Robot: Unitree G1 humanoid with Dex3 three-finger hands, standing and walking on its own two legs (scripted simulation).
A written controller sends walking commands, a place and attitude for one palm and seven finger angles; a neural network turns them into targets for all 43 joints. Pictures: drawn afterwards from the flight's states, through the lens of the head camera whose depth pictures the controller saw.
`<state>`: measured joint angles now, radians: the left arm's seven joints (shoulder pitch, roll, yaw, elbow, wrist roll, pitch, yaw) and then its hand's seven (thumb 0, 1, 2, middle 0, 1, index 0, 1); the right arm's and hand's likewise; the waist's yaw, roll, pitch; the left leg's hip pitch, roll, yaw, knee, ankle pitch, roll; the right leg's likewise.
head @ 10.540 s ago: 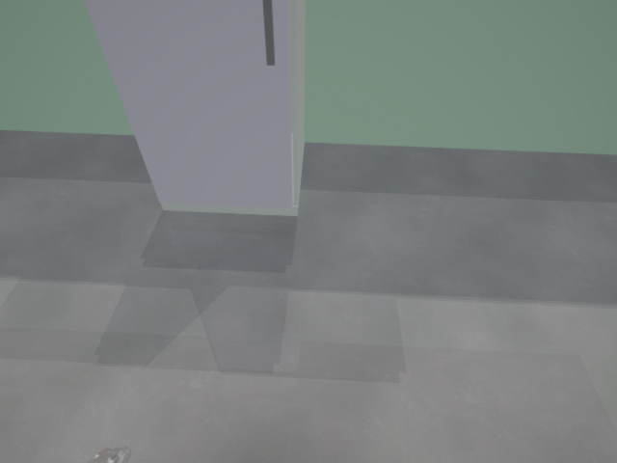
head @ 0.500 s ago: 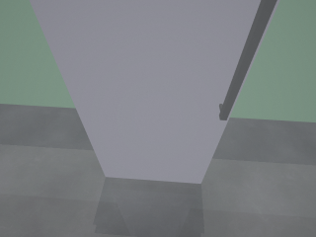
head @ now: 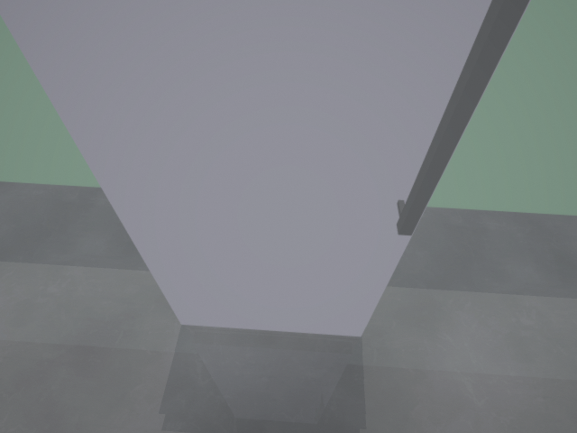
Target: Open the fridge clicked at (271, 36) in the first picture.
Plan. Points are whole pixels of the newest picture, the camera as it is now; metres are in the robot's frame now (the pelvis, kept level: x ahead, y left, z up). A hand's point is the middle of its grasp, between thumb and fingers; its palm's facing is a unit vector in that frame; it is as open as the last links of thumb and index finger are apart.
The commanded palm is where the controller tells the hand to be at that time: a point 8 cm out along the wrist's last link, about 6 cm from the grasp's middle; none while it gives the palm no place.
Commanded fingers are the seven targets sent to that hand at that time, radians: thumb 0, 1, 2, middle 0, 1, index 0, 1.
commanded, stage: come to a stop and stand still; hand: right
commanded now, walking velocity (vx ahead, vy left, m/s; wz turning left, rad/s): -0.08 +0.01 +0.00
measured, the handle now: (440, 131) +0.46 -0.17 +0.19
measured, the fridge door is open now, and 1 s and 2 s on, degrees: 0 0 0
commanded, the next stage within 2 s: look again from close up in 1.32 s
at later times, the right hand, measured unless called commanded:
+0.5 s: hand out of the picture +0.01 -0.16 -0.16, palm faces +0.03 +0.98 -0.22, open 7.3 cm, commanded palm none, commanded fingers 0.00 -0.90 -0.90 0.20 0.30 0.20 0.30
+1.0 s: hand out of the picture -0.05 -0.18 -0.17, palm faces +0.05 +0.98 -0.18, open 7.4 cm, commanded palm none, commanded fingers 0.00 -0.90 -0.90 0.20 0.30 0.20 0.30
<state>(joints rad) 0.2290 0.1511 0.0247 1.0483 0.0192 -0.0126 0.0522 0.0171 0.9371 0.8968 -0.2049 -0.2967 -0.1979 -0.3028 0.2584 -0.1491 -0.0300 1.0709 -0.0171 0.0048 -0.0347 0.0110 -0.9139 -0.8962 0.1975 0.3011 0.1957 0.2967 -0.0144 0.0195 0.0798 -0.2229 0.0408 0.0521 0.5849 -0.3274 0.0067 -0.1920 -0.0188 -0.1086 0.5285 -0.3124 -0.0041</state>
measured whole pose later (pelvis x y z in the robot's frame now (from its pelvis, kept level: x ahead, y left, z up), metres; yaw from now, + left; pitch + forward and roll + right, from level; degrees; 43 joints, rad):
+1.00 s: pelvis -0.06 -0.01 +0.00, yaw -1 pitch -3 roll +0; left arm 0.33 0.15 0.00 1.03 0.03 0.00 0.01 0.01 0.92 0.90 -0.20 -0.30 -0.20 -0.30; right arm 0.33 -0.15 0.01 1.05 -0.02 -0.01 -0.03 0.01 -0.91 -0.90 0.20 0.30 0.20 0.30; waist 0.00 0.01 -0.02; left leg -0.23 0.03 0.08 0.51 -0.22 0.01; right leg -0.24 -0.01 -0.06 0.51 -0.23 -0.02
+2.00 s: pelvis -0.06 -0.02 +0.01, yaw -1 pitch -2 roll +0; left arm 0.32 0.12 0.00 1.10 0.02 0.00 0.01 0.00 0.91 0.90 -0.20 -0.30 -0.20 -0.30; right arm 0.33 -0.14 0.00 1.06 -0.02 -0.01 -0.03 0.01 -0.91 -0.90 0.20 0.30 0.20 0.30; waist 0.00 0.02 0.02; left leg -0.23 0.04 0.06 0.45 -0.17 -0.01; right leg -0.24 0.00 -0.07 0.46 -0.19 -0.03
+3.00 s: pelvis -0.04 -0.01 +0.01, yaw +0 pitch -2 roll +0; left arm 0.30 0.12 0.00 1.12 0.02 -0.01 0.02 0.01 0.92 0.90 -0.20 -0.30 -0.20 -0.30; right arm 0.32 -0.14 0.00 1.08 -0.02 -0.02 -0.03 0.01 -0.91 -0.90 0.20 0.30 0.20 0.30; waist -0.01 0.02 0.03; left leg -0.21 0.03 0.06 0.43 -0.20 -0.01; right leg -0.20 -0.01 -0.08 0.44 -0.21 -0.02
